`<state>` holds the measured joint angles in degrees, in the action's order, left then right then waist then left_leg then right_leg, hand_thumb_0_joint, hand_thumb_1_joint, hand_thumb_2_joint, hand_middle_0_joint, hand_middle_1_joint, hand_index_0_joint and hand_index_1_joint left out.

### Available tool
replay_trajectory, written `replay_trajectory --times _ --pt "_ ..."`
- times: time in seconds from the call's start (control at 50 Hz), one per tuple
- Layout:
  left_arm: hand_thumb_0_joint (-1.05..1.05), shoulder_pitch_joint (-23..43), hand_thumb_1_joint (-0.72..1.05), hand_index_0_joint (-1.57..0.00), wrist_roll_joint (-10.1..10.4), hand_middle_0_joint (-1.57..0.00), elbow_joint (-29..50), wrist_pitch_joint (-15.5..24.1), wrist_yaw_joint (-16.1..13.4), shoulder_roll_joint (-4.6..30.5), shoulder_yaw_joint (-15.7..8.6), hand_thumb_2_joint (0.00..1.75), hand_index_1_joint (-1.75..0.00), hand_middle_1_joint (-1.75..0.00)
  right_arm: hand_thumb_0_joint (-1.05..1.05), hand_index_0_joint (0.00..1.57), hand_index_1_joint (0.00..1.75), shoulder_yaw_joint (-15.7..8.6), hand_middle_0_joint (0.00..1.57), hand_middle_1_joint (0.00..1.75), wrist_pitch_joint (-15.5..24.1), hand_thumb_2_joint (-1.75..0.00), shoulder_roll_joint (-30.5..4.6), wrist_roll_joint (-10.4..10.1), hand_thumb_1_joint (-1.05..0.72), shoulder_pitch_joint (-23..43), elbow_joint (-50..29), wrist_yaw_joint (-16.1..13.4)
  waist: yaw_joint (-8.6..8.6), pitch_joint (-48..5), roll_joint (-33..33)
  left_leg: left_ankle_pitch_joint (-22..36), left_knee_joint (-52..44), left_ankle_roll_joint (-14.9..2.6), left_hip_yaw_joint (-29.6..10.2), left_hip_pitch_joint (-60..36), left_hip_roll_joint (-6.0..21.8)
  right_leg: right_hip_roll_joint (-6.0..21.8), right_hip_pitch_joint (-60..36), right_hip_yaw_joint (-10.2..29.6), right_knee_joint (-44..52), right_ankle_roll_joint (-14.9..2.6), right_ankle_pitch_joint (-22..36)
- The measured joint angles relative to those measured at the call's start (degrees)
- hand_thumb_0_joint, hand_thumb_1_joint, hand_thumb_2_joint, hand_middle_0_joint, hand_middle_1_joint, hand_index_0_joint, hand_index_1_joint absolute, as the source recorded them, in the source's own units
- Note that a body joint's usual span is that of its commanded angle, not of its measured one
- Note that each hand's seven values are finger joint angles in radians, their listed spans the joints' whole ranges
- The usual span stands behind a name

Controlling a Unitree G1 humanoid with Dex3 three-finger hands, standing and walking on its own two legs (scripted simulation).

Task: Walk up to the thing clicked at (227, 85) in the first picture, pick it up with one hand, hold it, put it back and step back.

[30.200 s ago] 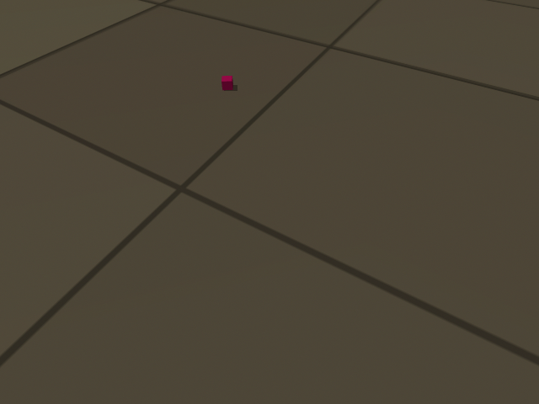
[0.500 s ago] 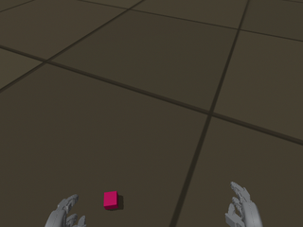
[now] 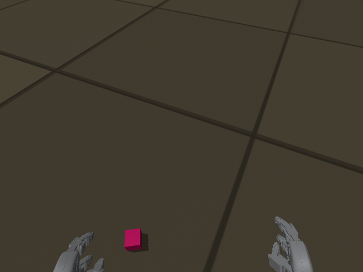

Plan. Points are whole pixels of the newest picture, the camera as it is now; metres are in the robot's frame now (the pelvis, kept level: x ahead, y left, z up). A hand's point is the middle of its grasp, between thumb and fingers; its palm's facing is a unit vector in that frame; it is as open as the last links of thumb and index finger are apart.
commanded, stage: home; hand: left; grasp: from above
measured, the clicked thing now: (133, 239) +0.41 +0.23 -0.68
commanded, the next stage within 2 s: stand in 0.66 s
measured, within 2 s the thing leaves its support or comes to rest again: neither
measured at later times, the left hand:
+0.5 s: hand (100, 270) +0.16 +0.18 -0.05, palm faces +0.05 -0.98 -0.21, open 8.6 cm
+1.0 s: hand out of the picture +0.12 +0.23 -0.10, palm faces +0.03 -0.94 -0.34, open 7.6 cm
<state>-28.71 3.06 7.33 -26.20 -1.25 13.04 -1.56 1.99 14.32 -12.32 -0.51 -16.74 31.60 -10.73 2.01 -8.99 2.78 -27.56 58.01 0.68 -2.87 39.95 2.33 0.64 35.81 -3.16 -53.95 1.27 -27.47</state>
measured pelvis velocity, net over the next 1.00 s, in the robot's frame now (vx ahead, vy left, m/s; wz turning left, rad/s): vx -0.01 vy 0.00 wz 0.00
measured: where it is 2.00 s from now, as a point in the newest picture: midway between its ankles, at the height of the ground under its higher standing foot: outside the picture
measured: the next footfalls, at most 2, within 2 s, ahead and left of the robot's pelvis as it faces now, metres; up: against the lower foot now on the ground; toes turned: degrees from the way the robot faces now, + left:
none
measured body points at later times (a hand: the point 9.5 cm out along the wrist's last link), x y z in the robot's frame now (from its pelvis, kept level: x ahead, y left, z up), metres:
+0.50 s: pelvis +0.00 +0.00 +0.00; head +0.02 +0.00 +0.45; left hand +0.16 +0.23 -0.03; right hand +0.16 -0.25 -0.07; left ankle +0.01 +0.12 -0.68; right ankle +0.00 -0.14 -0.68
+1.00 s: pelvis -0.01 +0.00 +0.03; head +0.01 +0.01 +0.47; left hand +0.12 +0.28 -0.08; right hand +0.12 -0.27 -0.09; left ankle +0.01 +0.12 -0.68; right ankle +0.00 -0.14 -0.68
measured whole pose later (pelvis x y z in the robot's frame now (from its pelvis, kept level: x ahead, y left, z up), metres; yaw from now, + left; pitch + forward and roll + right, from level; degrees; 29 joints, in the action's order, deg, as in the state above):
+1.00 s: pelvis -0.01 +0.00 +0.03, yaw +0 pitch +1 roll +0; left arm -12.5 -2.6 -37.0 -4.5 -2.1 16.9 -2.2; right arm -2.0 2.2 -16.5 3.1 -10.2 48.3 -0.5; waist -1.3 1.5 -0.7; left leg -22.2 46.3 0.0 -0.7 24.7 0.3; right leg 2.6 22.5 -1.4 -45.7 1.6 -23.8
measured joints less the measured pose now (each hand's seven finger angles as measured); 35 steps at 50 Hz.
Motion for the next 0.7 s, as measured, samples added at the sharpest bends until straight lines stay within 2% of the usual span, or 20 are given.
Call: replay_trajectory --times 0.7 --pt "0.01 -0.1 0.71 -0.18 0.1 -0.18 0.5 0.3 -0.2 0.3 0.0 0.79 -0.26 -0.27 0.02 0.21 0.3 -0.4 0.21 0.3 -1.4 -0.9 -0.3 -0.1 -0.9 0.0 -0.7 0.4 0.11 -0.1 0.1 -0.3 0.2 0.27 -0.3 0.1 0.1 -0.1 0.1 -0.2 -0.4 -0.26 -0.4"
